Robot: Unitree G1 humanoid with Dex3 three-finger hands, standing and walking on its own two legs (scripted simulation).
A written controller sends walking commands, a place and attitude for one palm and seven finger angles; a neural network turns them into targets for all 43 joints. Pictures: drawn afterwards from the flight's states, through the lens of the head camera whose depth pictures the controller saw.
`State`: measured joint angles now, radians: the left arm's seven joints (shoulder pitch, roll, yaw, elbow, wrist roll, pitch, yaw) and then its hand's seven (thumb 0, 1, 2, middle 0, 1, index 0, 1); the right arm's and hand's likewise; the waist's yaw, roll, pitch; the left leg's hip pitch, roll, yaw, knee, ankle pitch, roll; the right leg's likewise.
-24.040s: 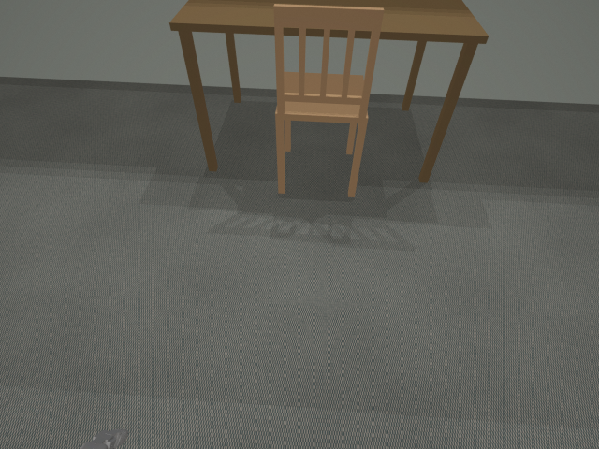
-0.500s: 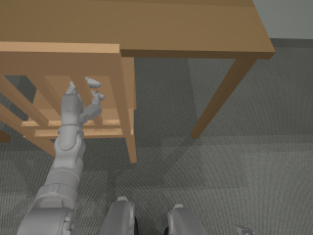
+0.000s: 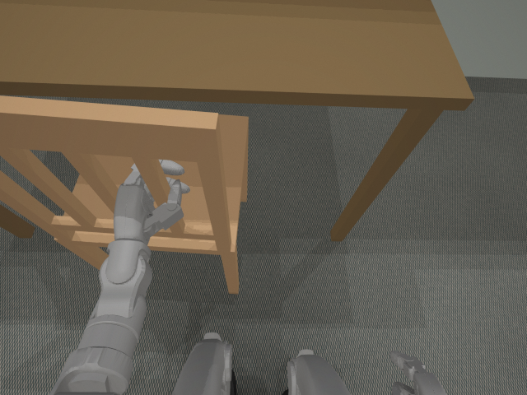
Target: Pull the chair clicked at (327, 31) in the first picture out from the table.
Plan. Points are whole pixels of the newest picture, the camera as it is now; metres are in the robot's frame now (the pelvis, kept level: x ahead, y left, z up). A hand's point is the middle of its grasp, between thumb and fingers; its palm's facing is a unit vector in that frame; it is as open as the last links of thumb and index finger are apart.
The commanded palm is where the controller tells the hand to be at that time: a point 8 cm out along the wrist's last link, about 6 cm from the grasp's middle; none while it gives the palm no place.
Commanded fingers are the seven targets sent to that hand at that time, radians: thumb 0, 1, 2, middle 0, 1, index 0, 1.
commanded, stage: step backward, pulling the chair out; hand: left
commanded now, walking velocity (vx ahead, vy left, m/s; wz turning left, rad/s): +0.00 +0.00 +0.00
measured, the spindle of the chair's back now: (109, 194) +0.41 +0.25 +0.00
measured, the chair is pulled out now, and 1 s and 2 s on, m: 0.04 0.16 0.27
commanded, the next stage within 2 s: none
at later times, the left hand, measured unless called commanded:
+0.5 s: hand (174, 214) +0.36 +0.14 +0.03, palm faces -0.01 -0.99 -0.12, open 5.2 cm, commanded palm +0.34 +0.19 +0.03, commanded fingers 0.00 0.90 0.90 -0.50 -1.45 -0.50 -1.45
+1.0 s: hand (180, 280) +0.27 +0.12 +0.04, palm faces -0.05 -0.99 -0.14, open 5.3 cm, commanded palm +0.28 +0.17 +0.04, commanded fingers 0.00 0.90 0.90 -0.50 -1.45 -0.50 -1.45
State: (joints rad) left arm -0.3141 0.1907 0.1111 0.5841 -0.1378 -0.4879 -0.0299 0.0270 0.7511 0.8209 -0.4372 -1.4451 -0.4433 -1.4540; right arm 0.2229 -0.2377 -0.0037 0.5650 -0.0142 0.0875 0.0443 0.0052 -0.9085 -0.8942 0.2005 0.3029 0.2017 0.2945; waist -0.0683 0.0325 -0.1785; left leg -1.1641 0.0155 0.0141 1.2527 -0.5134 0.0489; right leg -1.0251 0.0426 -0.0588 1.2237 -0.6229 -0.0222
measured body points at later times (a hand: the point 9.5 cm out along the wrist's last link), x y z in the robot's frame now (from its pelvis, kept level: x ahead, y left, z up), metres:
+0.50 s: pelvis -0.01 +0.01 +0.09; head +0.07 +0.03 +0.53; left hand +0.36 +0.19 +0.05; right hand +0.07 -0.26 -0.02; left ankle +0.03 +0.09 -0.63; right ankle -0.03 -0.11 -0.62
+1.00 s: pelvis -0.06 +0.01 +0.10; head +0.00 +0.00 +0.55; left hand +0.27 +0.17 +0.05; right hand +0.02 -0.27 -0.02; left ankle +0.03 +0.09 -0.62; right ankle -0.03 -0.11 -0.63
